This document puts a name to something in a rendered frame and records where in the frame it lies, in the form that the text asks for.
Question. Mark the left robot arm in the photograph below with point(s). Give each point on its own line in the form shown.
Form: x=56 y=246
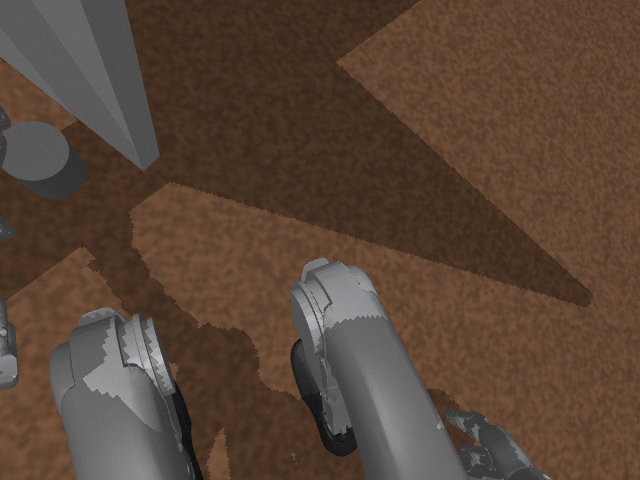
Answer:
x=8 y=350

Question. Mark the right robot foot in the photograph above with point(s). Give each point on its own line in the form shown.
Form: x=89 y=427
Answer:
x=340 y=444

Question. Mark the left robot foot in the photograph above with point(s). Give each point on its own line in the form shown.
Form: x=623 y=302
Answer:
x=185 y=424

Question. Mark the right robot hand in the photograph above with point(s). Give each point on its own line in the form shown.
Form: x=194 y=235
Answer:
x=500 y=455

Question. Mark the can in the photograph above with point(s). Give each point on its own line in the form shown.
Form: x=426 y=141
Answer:
x=40 y=157

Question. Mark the left robot hand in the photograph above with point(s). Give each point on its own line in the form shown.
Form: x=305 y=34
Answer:
x=6 y=231

